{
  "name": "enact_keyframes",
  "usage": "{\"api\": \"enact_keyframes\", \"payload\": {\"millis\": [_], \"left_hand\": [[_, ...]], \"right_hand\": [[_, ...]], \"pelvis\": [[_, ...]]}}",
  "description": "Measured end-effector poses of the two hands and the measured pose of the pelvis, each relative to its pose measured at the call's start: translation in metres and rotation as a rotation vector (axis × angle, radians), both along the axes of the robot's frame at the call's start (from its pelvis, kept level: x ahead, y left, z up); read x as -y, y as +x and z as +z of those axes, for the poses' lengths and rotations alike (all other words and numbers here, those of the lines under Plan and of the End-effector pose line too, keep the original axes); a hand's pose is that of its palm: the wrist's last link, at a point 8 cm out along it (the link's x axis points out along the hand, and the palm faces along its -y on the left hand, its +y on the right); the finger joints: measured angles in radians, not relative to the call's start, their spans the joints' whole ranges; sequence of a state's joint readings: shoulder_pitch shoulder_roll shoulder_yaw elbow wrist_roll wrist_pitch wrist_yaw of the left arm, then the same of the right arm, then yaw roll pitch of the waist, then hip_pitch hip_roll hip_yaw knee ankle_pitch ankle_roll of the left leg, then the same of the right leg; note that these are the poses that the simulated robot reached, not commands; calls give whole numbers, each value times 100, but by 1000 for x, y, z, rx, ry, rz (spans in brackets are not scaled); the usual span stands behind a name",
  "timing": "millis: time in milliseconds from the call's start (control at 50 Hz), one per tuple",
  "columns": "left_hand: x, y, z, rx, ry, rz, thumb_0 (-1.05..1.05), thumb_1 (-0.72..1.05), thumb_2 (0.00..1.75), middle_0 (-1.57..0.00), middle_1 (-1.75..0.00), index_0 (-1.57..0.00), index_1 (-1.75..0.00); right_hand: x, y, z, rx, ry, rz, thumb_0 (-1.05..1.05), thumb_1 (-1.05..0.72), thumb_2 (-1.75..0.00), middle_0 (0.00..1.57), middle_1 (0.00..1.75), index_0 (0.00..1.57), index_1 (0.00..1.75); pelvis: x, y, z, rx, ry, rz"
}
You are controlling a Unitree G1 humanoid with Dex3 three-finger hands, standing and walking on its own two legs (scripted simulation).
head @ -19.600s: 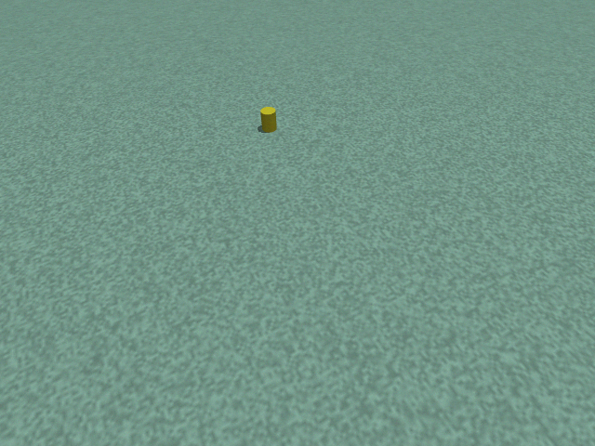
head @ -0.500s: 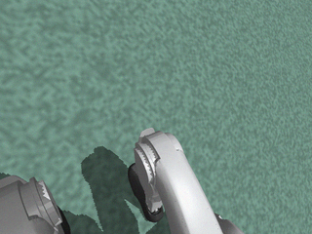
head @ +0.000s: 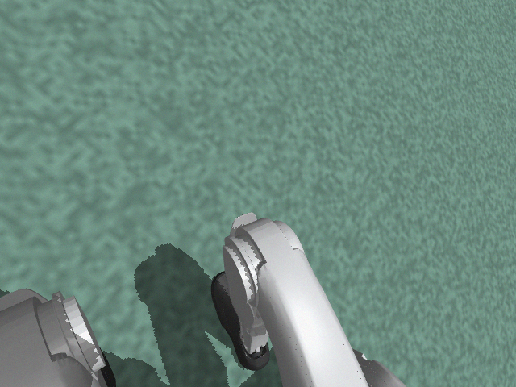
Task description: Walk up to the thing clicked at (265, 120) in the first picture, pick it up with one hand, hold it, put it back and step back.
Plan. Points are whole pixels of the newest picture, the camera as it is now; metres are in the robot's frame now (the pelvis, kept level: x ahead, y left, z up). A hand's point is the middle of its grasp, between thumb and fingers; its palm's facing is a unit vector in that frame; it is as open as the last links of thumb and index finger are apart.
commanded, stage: close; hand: left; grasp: from above
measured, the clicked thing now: out of the picture +0.49 +0.35 -0.25
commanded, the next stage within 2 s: settle in 1.52 s
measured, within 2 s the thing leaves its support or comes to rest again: neither
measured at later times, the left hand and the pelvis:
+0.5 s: hand out of the picture +0.48 +0.34 -0.21, palm faces -0.43 -0.13 -0.89, open 12.5 cm; pelvis +0.00 +0.00 +0.00, yaw +0 degrees
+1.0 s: hand out of the picture +0.48 +0.34 -0.21, palm faces -0.44 -0.13 -0.89, open 11.7 cm; pelvis +0.00 +0.00 +0.00, yaw +0 degrees
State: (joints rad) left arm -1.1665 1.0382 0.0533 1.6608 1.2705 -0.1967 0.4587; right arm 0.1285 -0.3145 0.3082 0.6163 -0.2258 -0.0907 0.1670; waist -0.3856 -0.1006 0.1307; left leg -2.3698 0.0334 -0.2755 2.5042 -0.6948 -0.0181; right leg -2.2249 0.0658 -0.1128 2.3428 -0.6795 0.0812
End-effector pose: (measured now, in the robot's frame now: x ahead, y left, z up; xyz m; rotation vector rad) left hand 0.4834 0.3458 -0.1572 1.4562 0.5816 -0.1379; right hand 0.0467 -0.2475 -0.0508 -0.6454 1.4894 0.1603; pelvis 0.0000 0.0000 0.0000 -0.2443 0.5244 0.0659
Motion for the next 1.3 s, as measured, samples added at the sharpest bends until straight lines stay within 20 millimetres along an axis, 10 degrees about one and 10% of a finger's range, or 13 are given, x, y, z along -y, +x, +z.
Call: {"api": "enact_keyframes", "payload": {"millis": [1300], "left_hand": [[-1, 0, 5, -12, 3, 1, 0, -31, 93, -22, -117, -30, -112]], "right_hand": [[4, -3, 2, 4, -9, 12, 0, -91, -90, 20, 30, 20, 30]], "pelvis": [[0, -3, 1, 4, 1, 3]]}}
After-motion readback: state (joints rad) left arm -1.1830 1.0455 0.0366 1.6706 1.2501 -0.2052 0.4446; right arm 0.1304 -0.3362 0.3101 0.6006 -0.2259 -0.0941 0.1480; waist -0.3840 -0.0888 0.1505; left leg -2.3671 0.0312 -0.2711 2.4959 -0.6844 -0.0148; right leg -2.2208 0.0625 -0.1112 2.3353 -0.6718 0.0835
